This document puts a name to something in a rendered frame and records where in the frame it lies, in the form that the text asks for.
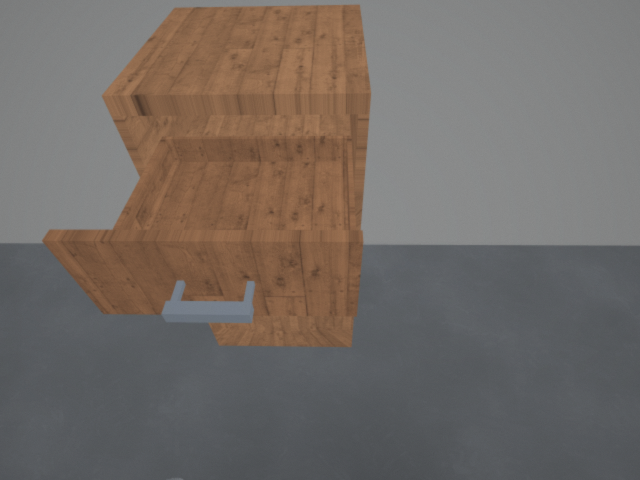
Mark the handle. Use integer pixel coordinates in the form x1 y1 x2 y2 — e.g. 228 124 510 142
161 280 255 323

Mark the cabinet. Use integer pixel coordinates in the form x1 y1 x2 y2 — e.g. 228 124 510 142
102 5 371 347

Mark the drawer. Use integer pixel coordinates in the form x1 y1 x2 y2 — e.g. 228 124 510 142
42 136 363 317

